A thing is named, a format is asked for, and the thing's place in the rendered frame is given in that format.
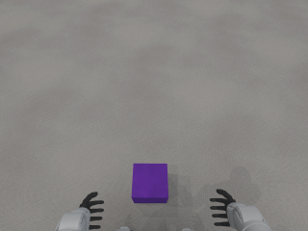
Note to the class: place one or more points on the robot right forearm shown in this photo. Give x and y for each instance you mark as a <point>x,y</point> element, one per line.
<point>245,218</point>

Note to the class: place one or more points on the right robot hand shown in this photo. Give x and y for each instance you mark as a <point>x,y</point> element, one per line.
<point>229,199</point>

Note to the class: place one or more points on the robot left forearm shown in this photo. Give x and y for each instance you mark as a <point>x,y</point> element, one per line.
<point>76,220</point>

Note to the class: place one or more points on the left robot hand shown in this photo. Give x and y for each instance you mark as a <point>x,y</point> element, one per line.
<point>87,204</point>

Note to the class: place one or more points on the carton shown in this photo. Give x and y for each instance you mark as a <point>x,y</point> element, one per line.
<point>149,183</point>

